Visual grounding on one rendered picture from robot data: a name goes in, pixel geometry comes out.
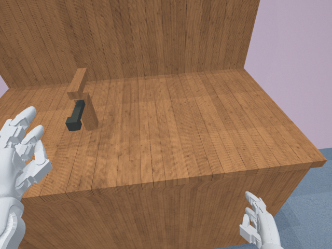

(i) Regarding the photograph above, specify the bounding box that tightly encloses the tap lever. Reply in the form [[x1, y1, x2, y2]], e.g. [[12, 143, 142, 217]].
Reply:
[[65, 100, 85, 131]]

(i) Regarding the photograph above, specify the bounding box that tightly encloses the robot right hand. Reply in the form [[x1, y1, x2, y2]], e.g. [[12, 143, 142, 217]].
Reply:
[[240, 191, 281, 249]]

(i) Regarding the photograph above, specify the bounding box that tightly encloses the robot left hand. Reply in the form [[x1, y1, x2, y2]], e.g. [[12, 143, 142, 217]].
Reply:
[[0, 106, 52, 201]]

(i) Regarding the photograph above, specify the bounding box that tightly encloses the left robot forearm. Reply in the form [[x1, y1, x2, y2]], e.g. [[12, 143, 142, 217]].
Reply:
[[0, 197, 25, 249]]

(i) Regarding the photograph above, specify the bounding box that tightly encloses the counter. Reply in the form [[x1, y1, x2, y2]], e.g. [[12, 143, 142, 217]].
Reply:
[[0, 0, 327, 249]]

